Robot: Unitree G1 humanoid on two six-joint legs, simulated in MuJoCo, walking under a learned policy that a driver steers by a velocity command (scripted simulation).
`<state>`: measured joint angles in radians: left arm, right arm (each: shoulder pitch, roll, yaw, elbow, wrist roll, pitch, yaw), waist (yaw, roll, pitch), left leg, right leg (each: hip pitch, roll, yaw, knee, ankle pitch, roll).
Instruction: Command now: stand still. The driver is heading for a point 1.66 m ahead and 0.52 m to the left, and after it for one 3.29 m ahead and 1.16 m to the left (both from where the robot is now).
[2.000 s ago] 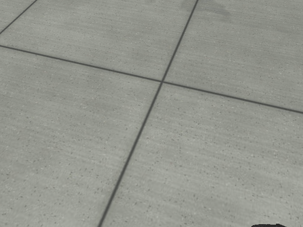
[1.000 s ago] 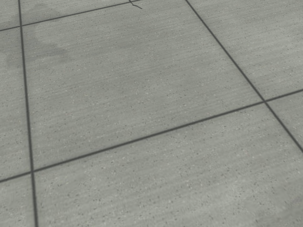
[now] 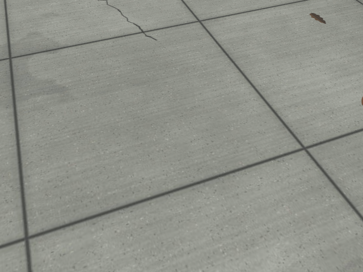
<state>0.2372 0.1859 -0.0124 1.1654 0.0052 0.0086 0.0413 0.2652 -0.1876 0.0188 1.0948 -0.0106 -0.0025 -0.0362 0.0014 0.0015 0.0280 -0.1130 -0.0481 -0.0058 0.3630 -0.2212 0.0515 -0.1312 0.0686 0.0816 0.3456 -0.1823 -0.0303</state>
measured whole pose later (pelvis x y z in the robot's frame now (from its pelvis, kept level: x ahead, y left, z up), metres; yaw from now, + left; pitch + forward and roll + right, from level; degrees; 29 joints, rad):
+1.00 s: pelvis +0.01 +0.02 +0.00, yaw +0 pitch -1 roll +0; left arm 0.30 0.14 -0.02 1.19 0.00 0.00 0.05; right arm 0.33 -0.13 0.02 1.14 -0.01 -0.02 -0.05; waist 0.00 -0.01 0.02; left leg -0.11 -0.08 0.00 0.37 -0.24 0.08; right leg -0.14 0.04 0.09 0.38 -0.23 0.00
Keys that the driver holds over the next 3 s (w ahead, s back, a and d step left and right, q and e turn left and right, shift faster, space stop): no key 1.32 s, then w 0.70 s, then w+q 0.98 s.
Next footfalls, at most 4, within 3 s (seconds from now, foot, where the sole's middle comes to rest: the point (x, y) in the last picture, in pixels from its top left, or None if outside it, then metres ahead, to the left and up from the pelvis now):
1.74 right None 0.23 -0.13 -0.78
2.28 left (185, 264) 0.56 0.01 -0.78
2.82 right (201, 183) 0.92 -0.06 -0.78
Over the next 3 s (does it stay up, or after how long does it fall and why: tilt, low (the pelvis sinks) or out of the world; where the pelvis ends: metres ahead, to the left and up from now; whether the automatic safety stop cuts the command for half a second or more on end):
stays up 0.81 -0.01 -0.01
